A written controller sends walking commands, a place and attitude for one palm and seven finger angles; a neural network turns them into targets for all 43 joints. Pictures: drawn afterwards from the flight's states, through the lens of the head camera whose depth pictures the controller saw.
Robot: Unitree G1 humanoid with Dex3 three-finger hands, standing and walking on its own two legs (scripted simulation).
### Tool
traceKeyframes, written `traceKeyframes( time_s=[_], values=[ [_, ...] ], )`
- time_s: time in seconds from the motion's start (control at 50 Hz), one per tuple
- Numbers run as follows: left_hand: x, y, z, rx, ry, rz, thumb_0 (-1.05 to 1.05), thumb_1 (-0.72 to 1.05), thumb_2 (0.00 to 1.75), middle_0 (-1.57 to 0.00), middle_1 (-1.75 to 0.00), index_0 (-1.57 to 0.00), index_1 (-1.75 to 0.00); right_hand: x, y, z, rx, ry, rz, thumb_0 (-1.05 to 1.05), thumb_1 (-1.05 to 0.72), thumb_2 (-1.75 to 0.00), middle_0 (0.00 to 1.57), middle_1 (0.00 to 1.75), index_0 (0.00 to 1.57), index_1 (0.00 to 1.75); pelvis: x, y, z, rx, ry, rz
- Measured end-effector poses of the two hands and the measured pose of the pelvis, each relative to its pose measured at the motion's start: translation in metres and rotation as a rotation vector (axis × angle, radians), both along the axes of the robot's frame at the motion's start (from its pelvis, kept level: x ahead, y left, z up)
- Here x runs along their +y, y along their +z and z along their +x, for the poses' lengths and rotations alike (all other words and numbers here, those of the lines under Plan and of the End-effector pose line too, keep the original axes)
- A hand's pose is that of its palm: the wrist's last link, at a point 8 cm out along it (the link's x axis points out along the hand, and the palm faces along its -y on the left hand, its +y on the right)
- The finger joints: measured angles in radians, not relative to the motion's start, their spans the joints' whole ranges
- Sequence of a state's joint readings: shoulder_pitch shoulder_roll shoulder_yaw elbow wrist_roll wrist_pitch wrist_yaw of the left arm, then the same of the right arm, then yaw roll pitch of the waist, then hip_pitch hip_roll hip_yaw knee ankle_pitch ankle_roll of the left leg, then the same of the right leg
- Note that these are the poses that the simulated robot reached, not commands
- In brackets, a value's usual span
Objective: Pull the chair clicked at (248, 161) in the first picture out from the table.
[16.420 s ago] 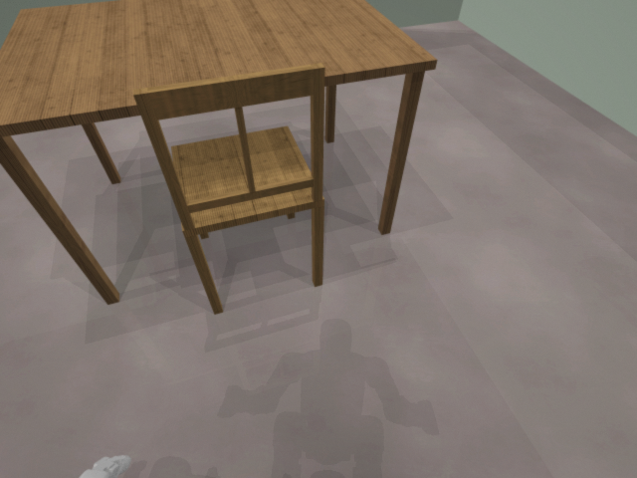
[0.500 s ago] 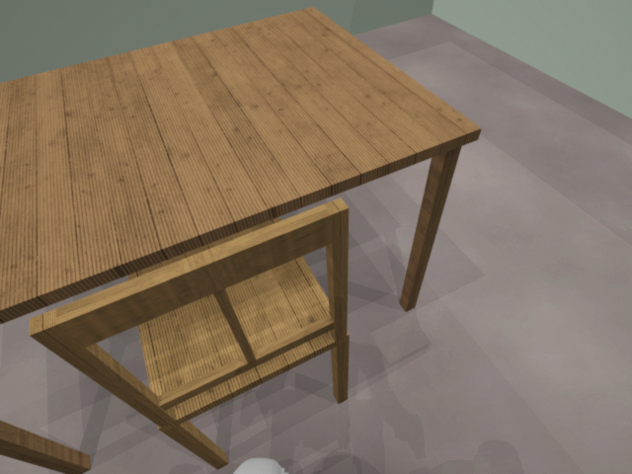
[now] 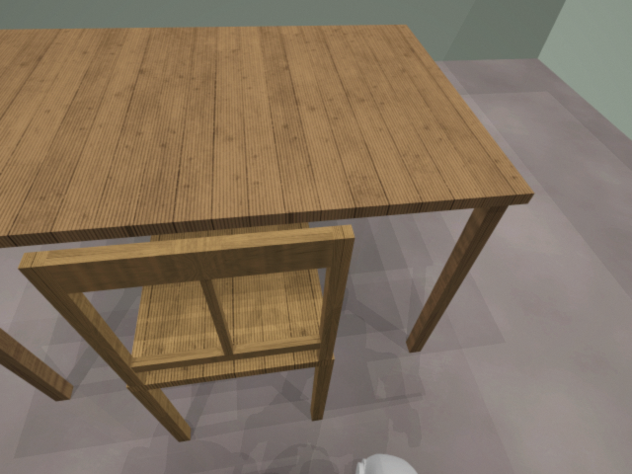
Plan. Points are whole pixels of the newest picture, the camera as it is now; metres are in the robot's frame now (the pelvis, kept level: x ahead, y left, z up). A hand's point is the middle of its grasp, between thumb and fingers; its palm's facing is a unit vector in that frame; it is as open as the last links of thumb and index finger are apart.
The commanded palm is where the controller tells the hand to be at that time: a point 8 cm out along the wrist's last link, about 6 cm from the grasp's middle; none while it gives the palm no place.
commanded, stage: shuffle to correct the standing spot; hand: left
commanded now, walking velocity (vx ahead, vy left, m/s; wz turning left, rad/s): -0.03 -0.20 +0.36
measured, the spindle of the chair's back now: (218, 317) +0.35 +0.19 -0.10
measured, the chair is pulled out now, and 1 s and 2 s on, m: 0.00 0.00 0.00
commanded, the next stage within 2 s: come to a stop and stand still in 0.28 s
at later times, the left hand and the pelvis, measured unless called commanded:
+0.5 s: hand out of the picture -0.04 -0.02 -0.16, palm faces +0.22 -0.95 -0.21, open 7.3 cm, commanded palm none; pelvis -0.02 -0.19 +0.01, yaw +9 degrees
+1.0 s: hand out of the picture -0.14 +0.00 -0.15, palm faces +0.31 -0.91 -0.29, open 7.4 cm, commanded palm none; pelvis -0.11 -0.22 +0.02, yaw +13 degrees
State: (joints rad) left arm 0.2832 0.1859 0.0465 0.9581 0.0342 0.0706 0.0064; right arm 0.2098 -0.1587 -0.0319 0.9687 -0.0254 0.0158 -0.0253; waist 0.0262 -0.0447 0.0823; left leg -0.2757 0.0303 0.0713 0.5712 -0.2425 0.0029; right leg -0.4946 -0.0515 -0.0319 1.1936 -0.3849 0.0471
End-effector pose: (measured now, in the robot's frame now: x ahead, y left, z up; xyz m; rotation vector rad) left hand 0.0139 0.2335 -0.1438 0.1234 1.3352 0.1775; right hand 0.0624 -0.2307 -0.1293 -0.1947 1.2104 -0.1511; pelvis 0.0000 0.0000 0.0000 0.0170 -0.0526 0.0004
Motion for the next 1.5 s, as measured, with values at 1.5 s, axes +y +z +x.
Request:
traceKeyframes(
  time_s=[1.5],
  values=[
    [-0.314,0.022,-0.231,0.122,0.253,-0.059,0.00,0.92,0.90,-0.20,-0.30,-0.20,-0.30,-0.259,0.008,-0.091,0.025,0.146,0.045,0.01,-0.92,-0.90,0.20,0.30,0.20,0.30,-0.262,0.019,-0.118,0.035,0.184,-0.007]
  ],
)
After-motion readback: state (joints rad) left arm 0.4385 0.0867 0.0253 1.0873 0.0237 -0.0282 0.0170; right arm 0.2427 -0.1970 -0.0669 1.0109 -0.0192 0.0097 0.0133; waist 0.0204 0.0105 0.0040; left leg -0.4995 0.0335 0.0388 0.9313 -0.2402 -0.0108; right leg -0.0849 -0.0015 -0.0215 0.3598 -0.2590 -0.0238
